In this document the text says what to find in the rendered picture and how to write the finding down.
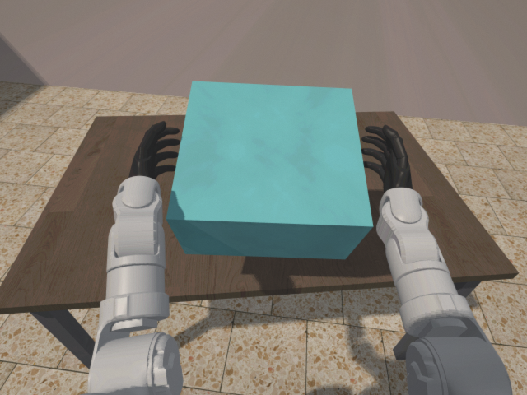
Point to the left robot hand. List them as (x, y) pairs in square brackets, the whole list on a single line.
[(146, 157)]

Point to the right robot hand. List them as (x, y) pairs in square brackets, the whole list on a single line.
[(395, 169)]

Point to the robot left forearm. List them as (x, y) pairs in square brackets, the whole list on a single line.
[(136, 263)]

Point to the left robot upper arm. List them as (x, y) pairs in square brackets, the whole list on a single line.
[(147, 364)]

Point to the robot right forearm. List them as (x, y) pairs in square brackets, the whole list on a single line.
[(431, 306)]

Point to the right robot upper arm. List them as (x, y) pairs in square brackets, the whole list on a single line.
[(454, 366)]

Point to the carton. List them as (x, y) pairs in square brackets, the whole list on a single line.
[(269, 171)]

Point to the table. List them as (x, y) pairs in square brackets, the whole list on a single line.
[(62, 265)]

